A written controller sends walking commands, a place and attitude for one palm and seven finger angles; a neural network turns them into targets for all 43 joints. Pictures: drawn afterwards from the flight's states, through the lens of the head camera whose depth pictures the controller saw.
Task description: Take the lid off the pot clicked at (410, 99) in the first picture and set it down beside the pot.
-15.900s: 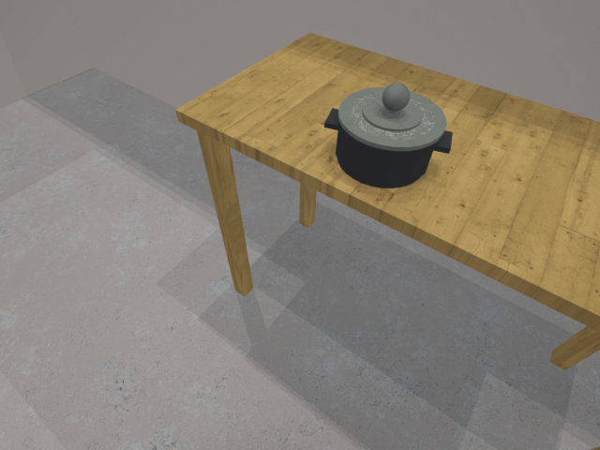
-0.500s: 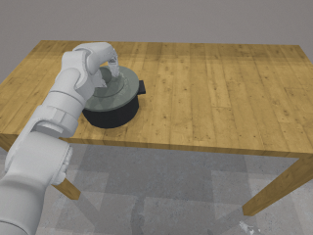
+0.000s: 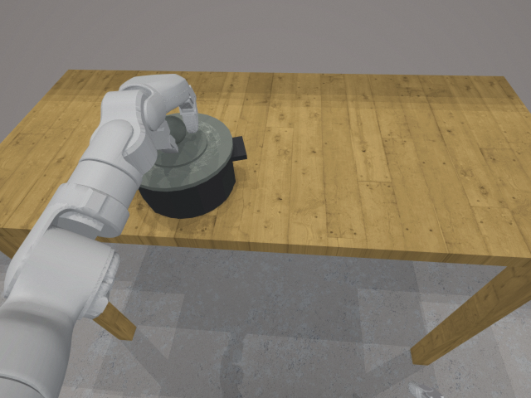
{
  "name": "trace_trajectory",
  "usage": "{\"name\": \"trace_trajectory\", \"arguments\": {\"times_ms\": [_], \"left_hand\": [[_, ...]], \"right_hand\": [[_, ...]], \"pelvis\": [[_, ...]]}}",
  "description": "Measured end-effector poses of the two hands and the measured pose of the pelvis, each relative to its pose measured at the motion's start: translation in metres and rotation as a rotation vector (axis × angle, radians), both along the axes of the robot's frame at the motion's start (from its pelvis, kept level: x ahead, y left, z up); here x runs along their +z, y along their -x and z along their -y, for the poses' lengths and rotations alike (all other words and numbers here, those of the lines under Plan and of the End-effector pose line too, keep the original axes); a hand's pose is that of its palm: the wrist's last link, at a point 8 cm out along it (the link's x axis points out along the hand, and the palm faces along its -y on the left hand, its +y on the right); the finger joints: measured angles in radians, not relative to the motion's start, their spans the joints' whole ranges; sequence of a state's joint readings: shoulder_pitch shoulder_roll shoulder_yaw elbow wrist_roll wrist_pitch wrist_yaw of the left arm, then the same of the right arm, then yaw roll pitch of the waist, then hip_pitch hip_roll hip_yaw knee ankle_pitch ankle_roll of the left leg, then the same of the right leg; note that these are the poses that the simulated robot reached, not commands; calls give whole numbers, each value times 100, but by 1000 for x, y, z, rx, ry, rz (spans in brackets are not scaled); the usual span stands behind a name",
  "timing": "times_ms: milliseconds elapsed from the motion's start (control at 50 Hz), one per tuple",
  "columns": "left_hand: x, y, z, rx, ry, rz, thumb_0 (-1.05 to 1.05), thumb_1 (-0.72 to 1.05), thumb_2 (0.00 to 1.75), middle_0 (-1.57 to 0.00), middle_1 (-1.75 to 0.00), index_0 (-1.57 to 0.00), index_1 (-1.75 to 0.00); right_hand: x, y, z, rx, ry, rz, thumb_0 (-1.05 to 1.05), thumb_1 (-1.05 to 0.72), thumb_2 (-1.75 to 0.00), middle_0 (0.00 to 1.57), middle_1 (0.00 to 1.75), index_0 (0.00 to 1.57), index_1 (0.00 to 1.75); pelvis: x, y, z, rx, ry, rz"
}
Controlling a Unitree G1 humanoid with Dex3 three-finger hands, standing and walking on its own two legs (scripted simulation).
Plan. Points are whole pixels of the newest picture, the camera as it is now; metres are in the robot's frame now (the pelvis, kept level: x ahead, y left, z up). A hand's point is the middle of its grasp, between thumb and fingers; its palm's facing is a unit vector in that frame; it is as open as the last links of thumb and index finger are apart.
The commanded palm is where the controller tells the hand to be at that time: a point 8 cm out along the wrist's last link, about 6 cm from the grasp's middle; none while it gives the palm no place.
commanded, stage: close the fingers and squeeze the knob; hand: left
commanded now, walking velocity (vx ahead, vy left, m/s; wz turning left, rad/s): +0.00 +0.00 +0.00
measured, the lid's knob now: (171, 130) +0.49 +0.14 +0.15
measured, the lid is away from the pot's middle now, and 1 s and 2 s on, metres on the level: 0.00 0.01 0.01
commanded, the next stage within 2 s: lift the lid straight up in 0.18 s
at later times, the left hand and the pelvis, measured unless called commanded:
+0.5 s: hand (164, 128) +0.46 +0.14 +0.18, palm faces -0.32 -0.01 -0.95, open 7.1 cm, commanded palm +0.45 +0.14 +0.25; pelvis +0.00 +0.00 +0.00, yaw +0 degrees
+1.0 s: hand (158, 103) +0.46 +0.13 +0.22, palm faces -0.27 -0.01 -0.96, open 7.1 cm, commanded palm +0.45 +0.13 +0.29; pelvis -0.01 -0.01 +0.00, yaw +1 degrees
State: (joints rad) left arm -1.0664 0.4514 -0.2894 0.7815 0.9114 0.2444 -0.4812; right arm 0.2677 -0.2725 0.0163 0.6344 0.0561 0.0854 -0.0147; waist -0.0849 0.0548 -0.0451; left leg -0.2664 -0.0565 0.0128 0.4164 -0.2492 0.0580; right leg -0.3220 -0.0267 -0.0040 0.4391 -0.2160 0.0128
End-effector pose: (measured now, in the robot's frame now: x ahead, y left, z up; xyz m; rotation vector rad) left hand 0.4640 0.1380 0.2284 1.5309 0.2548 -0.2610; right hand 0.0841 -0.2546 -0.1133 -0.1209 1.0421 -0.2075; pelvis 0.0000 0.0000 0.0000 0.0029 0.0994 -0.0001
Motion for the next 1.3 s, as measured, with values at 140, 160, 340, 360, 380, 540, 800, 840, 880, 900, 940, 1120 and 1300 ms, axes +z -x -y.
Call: {"name": "trace_trajectory", "arguments": {"times_ms": [140, 160, 340, 360, 380, 540, 800, 840, 880, 900, 940, 1120, 1300], "left_hand": [[0, 1, 1, 4, -6, -4, 0, 32, 55, -72, -94, -72, -95], [0, 0, 1, 5, -4, -6, 0, 32, 55, -72, -94, -72, -95], [0, 1, 2, 1, -5, -12, 0, 32, 56, -72, -95, -73, -95], [1, 1, 2, -4, -1, -10, 0, 32, 56, -72, -95, -73, -95], [2, 2, 2, -6, -3, -10, 0, 32, 56, -72, -95, -73, -95], [11, 6, 2, -13, -14, 10, 0, 32, 55, -72, -95, -73, -95], [36, 12, 3, 13, -19, 46, 0, 31, 56, -72, -94, -73, -95], [39, 13, 5, 13, -30, 51, 0, 31, 56, -72, -94, -73, -95], [42, 14, 7, 8, -30, 56, 0, 31, 56, -72, -95, -73, -95], [43, 13, 7, 10, -28, 55, 0, 31, 56, -72, -95, -73, -95], [45, 12, 8, 15, -25, 54, 0, 31, 56, -72, -94, -73, -95], [63, 6, 9, 29, -28, 84, 0, 31, 56, -72, -94, -73, -95], [77, 5, 11, 26, -27, 109, 0, 31, 56, -72, -94, -73, -95]], "right_hand": [[1, -5, -2, 11, -1, 10, 1, -90, -90, 20, 29, 20, 30], [1, -6, -2, 13, 0, 10, 1, -90, -90, 20, 29, 20, 30], [1, -9, -2, 16, 0, 18, 1, -90, -90, 20, 29, 20, 30], [1, -9, -2, 16, 0, 20, 1, -90, -90, 20, 29, 20, 30], [1, -9, -2, 16, 0, 23, 1, -90, -90, 20, 29, 20, 30], [1, -13, -3, 30, -9, 40, 1, -90, -90, 20, 29, 20, 30], [3, -23, -4, 54, -14, 73, 1, -90, -90, 20, 29, 20, 30], [4, -23, -3, 56, -14, 77, 1, -90, -90, 20, 29, 20, 30], [4, -24, -3, 60, -10, 80, 1, -90, -90, 20, 29, 20, 30], [4, -24, -3, 61, -8, 80, 1, -90, -90, 20, 29, 20, 30], [4, -22, -2, 58, -6, 79, 1, -90, -90, 20, 29, 20, 30], [3, -11, 2, 35, 3, 66, 1, -90, -90, 20, 29, 20, 30], [1, -5, 3, 28, 1, 47, 1, -90, -90, 20, 29, 20, 30]], "pelvis": [[0, 1, 0, 5, 0, 0], [0, 1, 0, 5, 0, -1], [0, 0, 0, 6, 0, -1], [0, -1, 0, 5, -1, 0], [0, -1, 0, 5, -1, 1], [1, -1, 0, 11, -1, 11], [1, 3, 4, 14, -4, 24], [1, 4, 4, 16, -4, 25], [1, 5, 4, 16, -5, 26], [1, 6, 5, 16, -5, 26], [1, 7, 5, 17, -5, 27], [2, 6, 6, 9, -6, 21], [2, 4, 5, 4, -6, 19]]}}
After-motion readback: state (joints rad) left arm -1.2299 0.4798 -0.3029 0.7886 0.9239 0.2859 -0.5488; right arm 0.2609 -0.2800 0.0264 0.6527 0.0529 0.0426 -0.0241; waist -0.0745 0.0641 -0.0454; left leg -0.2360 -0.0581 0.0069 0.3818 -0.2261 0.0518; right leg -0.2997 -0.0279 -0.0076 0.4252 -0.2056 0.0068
